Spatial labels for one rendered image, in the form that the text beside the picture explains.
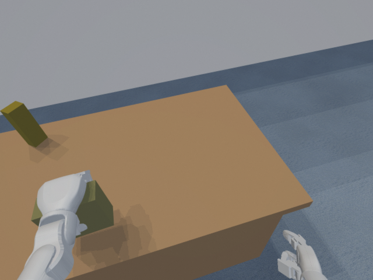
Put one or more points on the robot right hand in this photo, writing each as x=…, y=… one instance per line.
x=292, y=265

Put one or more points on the sponge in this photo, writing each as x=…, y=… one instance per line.
x=95, y=210

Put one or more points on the table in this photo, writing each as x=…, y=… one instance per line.
x=195, y=187

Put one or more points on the left robot forearm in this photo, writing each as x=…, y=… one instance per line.
x=52, y=257

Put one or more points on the robot left hand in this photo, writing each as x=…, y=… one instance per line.
x=64, y=193

